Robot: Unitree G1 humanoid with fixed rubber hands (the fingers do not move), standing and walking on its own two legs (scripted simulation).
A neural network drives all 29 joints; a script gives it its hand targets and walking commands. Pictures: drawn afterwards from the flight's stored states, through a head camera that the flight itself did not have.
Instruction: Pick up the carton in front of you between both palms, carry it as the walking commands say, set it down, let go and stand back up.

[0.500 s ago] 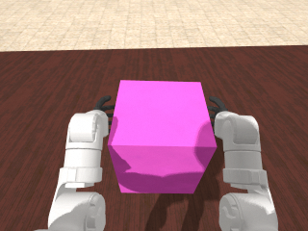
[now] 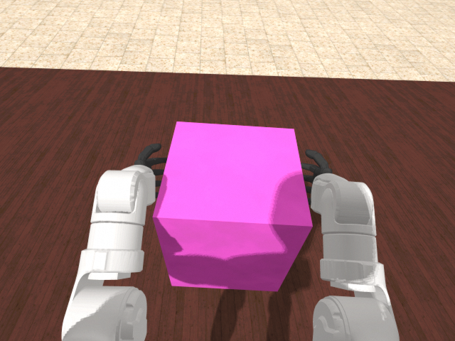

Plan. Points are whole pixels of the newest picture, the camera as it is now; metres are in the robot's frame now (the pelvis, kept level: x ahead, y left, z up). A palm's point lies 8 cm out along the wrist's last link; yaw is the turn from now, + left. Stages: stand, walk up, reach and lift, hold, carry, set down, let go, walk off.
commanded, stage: carry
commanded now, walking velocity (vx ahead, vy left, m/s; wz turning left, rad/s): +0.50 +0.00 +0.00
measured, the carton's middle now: (229, 211) +0.35 +0.00 +0.03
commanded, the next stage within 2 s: none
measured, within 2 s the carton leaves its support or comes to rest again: neither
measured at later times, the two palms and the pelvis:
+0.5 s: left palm (179, 87) +0.67 +0.14 +0.07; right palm (296, 92) +0.69 -0.16 +0.06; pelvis +0.32 -0.02 -0.07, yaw +2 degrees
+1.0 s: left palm (181, 44) +1.00 +0.17 +0.02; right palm (269, 48) +1.00 -0.13 +0.02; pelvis +0.64 +0.00 -0.12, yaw +0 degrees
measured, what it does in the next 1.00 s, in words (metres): goes down: right foot 0.06 m lower, then left foot 0.06 m lower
